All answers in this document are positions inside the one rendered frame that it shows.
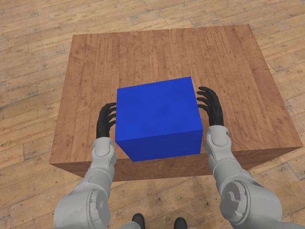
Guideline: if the robot right hand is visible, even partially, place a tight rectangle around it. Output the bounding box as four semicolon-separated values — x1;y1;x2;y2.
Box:
196;86;224;126

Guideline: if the robot right upper arm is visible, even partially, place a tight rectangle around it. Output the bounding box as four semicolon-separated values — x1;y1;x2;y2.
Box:
219;180;305;229

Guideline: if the robot left foot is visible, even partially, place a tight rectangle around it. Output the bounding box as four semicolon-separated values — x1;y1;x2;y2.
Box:
132;213;145;229

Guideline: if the robot right forearm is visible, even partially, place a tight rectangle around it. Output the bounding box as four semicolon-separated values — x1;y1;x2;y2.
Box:
204;125;265;196

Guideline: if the robot left forearm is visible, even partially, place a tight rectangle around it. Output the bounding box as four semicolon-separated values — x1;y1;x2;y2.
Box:
54;137;117;227

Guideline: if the robot right foot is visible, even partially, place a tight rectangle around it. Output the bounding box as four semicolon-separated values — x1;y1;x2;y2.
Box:
174;218;187;229

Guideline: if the carton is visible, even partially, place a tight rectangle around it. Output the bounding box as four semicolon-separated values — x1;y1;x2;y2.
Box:
115;77;203;162

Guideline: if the robot foot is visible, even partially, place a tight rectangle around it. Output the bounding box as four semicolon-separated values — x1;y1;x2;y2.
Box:
174;218;187;229
132;213;145;229

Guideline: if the pedestal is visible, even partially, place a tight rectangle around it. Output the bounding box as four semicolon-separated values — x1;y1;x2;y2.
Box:
49;24;303;182

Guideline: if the robot left hand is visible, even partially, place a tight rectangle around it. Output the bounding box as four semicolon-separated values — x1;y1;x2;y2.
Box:
96;103;117;139

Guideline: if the robot left upper arm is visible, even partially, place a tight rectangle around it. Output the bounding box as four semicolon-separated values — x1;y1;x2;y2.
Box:
50;189;111;229

